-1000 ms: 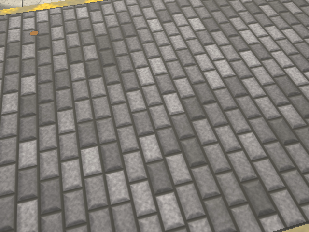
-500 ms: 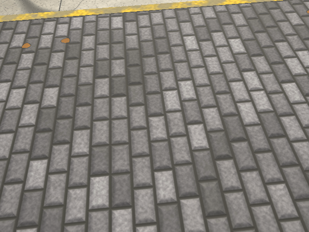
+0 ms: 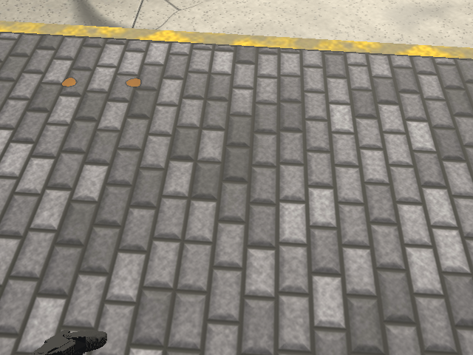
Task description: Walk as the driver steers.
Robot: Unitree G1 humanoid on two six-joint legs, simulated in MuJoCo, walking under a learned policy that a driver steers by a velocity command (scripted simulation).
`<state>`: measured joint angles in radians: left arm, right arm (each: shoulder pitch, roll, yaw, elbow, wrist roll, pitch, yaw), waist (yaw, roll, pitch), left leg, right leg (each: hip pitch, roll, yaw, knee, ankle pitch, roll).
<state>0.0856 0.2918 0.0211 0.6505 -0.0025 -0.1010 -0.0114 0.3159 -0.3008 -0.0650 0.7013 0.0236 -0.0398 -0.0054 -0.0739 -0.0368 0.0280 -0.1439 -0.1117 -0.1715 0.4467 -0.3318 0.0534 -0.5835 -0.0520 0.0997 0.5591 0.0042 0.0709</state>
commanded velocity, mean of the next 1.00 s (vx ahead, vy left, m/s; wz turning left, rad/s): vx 0.50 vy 0.00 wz -0.05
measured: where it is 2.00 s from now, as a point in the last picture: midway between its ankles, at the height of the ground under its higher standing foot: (259, 165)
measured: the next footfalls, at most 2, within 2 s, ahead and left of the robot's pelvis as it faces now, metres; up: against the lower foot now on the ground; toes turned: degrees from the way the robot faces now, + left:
right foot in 0.06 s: +0.20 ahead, -0.14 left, +0.00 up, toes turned +4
left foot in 0.58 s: +0.46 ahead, +0.12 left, +0.00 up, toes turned +5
